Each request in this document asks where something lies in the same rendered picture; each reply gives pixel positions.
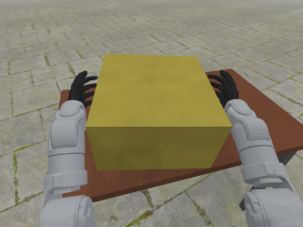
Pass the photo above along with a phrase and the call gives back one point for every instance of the left robot hand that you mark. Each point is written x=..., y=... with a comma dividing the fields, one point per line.
x=78, y=88

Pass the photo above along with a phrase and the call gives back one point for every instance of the left robot upper arm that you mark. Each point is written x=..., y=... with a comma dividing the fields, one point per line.
x=74, y=211

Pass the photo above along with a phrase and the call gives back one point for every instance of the robot right forearm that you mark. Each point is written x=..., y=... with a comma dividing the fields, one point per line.
x=260, y=165

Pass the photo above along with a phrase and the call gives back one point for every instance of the table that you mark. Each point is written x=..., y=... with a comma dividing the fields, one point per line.
x=285, y=132

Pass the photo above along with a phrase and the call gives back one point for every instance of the right robot hand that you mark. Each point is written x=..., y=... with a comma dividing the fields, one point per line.
x=228, y=87

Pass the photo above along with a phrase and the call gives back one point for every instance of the right robot upper arm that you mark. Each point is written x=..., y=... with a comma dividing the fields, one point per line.
x=273, y=207

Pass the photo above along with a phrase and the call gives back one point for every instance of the carton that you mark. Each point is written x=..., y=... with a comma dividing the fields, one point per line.
x=155, y=112

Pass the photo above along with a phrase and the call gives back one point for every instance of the robot left forearm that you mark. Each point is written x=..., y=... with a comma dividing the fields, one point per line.
x=66, y=148

